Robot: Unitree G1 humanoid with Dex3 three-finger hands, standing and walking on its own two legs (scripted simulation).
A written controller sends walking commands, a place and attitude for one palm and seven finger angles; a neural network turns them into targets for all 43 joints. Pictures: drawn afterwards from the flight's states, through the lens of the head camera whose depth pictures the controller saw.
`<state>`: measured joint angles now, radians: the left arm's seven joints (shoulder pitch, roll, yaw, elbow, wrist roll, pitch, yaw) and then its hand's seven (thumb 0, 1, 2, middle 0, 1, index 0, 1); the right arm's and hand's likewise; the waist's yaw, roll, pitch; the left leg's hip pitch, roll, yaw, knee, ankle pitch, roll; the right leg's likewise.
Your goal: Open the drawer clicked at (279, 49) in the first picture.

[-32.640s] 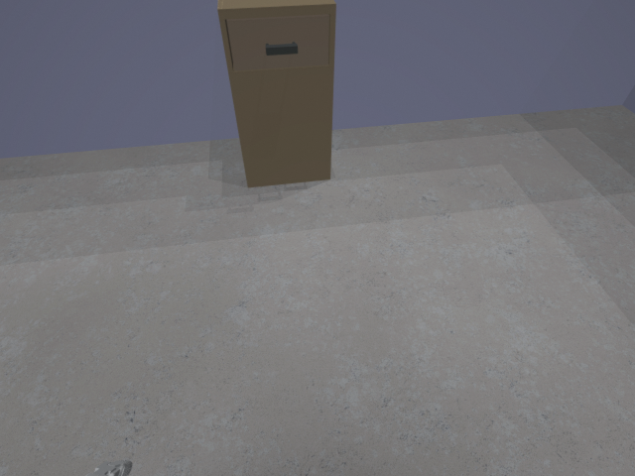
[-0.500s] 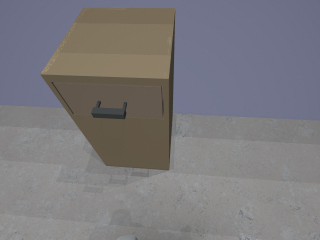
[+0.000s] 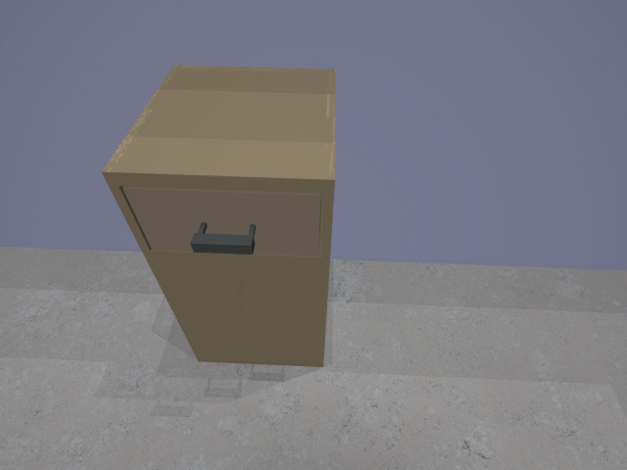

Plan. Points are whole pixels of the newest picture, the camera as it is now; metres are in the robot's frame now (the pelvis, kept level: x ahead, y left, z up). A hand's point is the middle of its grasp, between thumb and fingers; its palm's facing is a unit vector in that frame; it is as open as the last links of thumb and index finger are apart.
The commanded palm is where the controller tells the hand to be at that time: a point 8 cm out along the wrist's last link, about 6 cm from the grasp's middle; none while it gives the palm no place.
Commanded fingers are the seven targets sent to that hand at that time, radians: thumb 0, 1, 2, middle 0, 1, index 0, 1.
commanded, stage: come to a stop and stand still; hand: left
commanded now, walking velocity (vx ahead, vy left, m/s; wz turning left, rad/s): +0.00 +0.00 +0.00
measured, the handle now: (225, 235) +0.54 +0.22 -0.08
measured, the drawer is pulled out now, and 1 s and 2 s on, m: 0.00 0.00 0.00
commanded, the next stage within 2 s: look again from close up in 0.38 s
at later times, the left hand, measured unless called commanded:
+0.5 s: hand out of the picture -0.03 +0.20 -0.16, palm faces -0.02 -0.98 -0.20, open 7.4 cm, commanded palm none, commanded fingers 0.00 0.90 0.90 -0.20 -0.30 -0.20 -0.30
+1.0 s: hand out of the picture +0.00 +0.15 -0.17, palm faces +0.01 -0.99 -0.16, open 7.3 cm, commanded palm none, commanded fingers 0.00 0.90 0.90 -0.20 -0.30 -0.20 -0.30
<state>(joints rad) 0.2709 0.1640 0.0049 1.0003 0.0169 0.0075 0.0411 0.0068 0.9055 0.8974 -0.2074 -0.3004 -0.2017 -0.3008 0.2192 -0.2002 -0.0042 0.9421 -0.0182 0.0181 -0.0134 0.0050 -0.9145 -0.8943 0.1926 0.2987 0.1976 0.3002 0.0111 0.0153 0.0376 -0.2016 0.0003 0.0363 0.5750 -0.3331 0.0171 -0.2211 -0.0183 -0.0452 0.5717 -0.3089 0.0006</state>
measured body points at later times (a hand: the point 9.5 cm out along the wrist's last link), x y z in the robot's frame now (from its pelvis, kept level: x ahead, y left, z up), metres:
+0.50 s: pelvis -0.02 +0.02 +0.01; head -0.01 +0.01 +0.46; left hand -0.03 +0.25 -0.15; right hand -0.04 -0.20 -0.15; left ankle -0.01 +0.11 -0.73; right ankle +0.00 -0.12 -0.73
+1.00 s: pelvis +0.01 -0.01 +0.01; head +0.01 -0.01 +0.46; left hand +0.00 +0.20 -0.15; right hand +0.00 -0.22 -0.15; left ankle -0.01 +0.11 -0.73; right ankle +0.00 -0.12 -0.73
